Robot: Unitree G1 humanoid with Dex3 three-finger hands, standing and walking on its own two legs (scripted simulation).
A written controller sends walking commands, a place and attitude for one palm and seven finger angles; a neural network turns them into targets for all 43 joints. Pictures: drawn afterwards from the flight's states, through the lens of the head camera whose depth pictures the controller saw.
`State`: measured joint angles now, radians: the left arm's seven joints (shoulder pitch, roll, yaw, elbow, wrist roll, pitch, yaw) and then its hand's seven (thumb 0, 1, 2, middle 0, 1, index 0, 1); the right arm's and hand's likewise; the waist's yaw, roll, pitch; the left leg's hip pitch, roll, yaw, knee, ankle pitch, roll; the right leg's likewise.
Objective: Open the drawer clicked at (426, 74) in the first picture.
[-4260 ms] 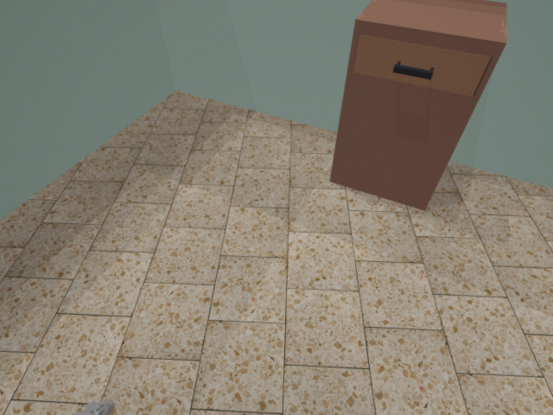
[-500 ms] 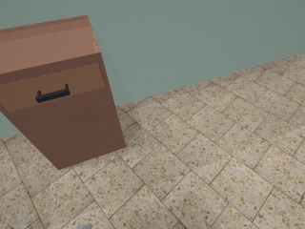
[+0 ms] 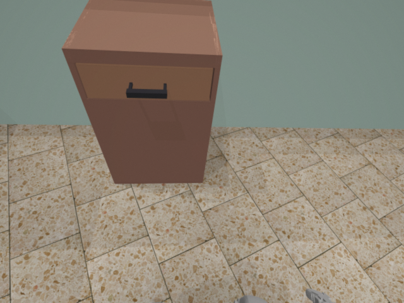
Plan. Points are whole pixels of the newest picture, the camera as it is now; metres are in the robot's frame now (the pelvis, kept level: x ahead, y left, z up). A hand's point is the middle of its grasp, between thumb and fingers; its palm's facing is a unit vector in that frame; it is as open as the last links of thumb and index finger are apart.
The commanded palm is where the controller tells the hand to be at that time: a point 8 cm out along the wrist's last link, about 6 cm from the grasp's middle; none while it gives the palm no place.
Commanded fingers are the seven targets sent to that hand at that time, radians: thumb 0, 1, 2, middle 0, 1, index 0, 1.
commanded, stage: turn to face it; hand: left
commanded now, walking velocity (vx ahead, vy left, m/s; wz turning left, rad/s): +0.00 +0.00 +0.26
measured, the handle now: (147, 89) +0.76 +0.25 -0.08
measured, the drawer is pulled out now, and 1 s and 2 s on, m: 0.00 0.00 0.00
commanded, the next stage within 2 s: take the last steps up to it in 0.14 s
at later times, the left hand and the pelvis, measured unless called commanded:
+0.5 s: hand out of the picture -0.01 +0.14 -0.15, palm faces +0.18 -0.96 -0.22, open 7.3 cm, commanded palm none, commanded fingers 0.00 0.90 0.90 -0.20 -0.30 -0.20 -0.30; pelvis -0.01 -0.04 +0.01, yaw +8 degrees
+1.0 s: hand out of the picture +0.10 +0.22 -0.17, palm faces +0.16 -0.97 -0.16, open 7.4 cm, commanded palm none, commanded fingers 0.00 0.90 0.90 -0.20 -0.30 -0.20 -0.30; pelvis +0.08 +0.03 +0.01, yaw +7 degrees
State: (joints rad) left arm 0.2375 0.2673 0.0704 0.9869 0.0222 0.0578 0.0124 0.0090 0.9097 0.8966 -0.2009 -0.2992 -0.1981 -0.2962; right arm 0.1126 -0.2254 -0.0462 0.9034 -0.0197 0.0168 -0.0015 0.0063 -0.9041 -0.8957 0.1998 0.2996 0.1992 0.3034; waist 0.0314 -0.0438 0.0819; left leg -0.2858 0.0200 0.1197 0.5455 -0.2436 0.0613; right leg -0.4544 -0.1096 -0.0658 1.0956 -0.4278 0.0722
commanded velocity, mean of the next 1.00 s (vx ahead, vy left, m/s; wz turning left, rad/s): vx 0.23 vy -0.03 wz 0.05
